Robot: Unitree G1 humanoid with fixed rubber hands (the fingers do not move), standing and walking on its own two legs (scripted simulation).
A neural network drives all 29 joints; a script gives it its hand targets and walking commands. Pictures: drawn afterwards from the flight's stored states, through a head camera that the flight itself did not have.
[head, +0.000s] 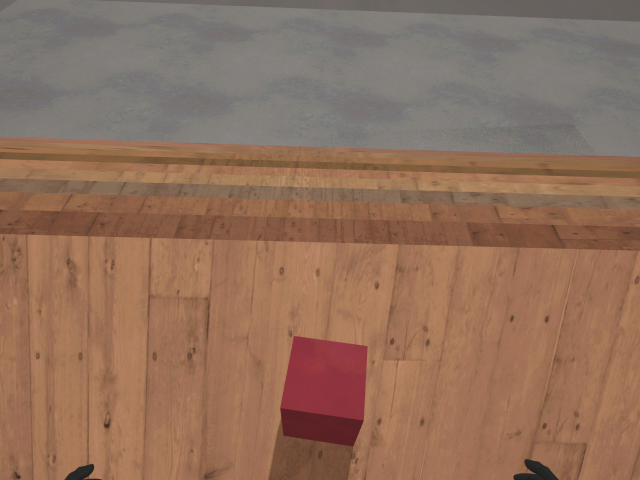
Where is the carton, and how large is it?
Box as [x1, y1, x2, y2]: [280, 336, 367, 445]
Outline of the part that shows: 294,336 280,406 283,435 353,445 363,420 367,346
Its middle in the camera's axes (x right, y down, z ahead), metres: +0.02 +0.44 +1.12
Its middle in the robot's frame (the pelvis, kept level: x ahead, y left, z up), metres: +0.46 -0.05 -0.66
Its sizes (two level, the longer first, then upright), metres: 0.210 0.200 0.250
